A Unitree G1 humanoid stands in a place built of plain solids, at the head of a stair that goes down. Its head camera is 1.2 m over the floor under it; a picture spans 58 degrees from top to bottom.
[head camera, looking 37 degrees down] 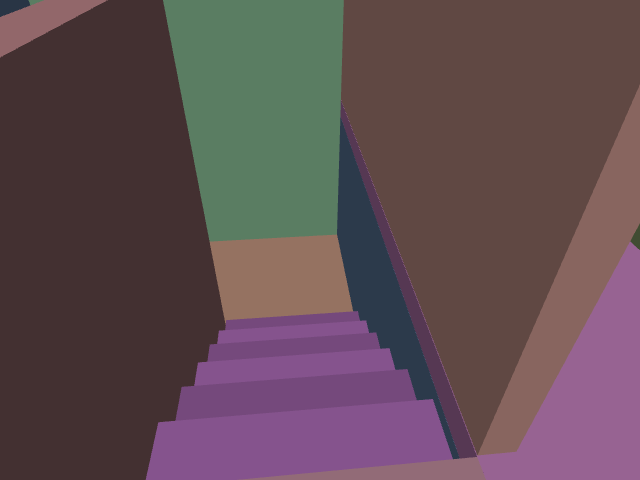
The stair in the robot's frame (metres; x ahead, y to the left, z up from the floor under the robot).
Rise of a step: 0.19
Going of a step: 0.28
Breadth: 0.97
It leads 5 degrees to the left of straight ahead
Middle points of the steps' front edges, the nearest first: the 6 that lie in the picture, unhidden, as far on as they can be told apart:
0.85 0.07 -0.19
1.12 0.10 -0.38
1.39 0.12 -0.57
1.66 0.15 -0.76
1.93 0.17 -0.95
2.20 0.20 -1.14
